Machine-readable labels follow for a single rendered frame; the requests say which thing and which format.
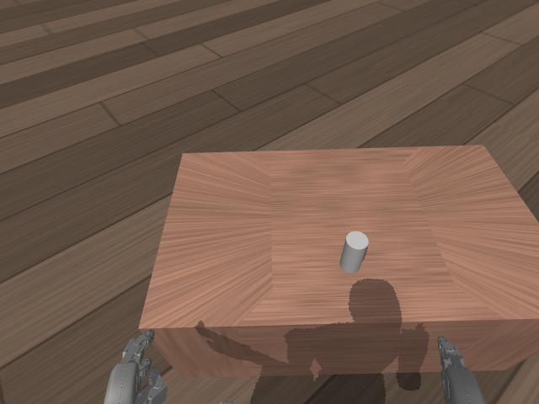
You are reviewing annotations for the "left robot hand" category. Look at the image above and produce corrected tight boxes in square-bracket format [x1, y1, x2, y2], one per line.
[104, 329, 168, 404]

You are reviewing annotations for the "right robot hand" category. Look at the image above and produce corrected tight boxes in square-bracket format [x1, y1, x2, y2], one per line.
[438, 336, 486, 404]

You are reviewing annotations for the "can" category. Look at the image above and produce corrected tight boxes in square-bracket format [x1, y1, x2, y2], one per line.
[339, 231, 369, 274]

